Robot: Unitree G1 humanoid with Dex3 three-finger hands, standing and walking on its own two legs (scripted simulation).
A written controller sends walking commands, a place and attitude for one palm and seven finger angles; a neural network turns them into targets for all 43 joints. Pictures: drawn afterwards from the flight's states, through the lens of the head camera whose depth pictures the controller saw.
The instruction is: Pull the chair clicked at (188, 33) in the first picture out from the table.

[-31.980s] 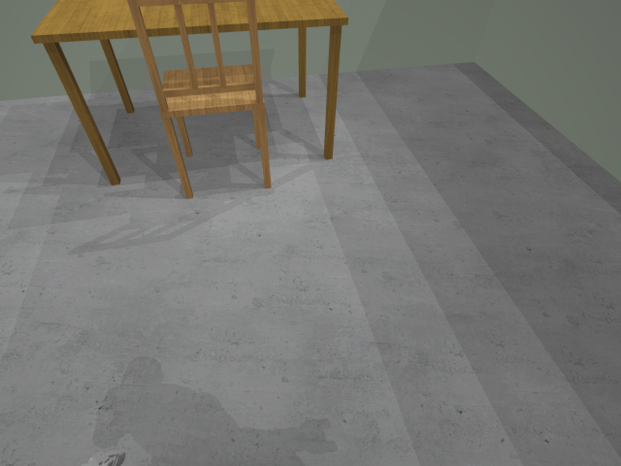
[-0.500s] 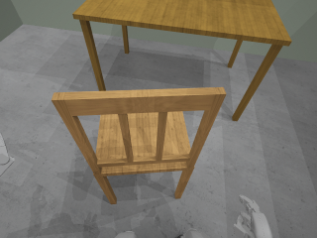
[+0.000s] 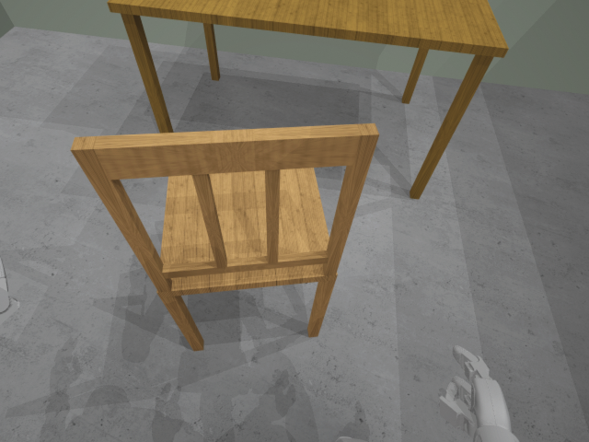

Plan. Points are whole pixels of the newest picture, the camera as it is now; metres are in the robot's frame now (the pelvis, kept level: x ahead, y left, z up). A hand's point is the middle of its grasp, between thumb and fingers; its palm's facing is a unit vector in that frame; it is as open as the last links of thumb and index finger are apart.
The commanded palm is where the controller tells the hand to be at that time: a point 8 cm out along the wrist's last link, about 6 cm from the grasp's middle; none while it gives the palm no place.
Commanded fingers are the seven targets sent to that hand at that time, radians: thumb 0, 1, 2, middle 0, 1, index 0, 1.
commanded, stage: stop stepping back and stand still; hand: left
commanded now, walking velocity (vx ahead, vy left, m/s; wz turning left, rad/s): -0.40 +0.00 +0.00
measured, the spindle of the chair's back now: (212, 224) +0.47 +0.16 -0.07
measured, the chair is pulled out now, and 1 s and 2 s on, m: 0.57 0.57 0.57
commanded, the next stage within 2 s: let the arm hang, fingers relaxed in 0.92 s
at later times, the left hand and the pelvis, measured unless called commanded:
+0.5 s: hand out of the picture +0.09 +0.24 +0.16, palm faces +0.44 -0.80 -0.40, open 7.4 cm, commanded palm +0.02 +0.27 +0.19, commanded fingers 0.00 0.90 0.90 -0.20 -0.30 -0.20 -0.30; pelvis -0.12 -0.03 +0.00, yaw +0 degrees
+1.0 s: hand out of the picture +0.06 +0.24 +0.16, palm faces +0.43 -0.81 -0.39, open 7.4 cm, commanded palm none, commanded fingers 0.00 0.90 0.90 -0.20 -0.30 -0.20 -0.30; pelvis -0.13 -0.02 +0.01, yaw +0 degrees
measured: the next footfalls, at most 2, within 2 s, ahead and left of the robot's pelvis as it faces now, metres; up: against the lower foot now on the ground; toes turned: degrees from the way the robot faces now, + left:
right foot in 0.20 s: -0.01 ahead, -0.17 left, +0.00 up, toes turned -5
left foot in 0.48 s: -0.12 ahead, +0.07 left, +0.00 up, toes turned +1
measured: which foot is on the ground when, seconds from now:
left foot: down 0.00-0.24, up 0.26-0.46, down 0.48-1.00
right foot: up 0.00-0.18, down 0.20-0.50, up 0.52-0.68, down 0.70-1.00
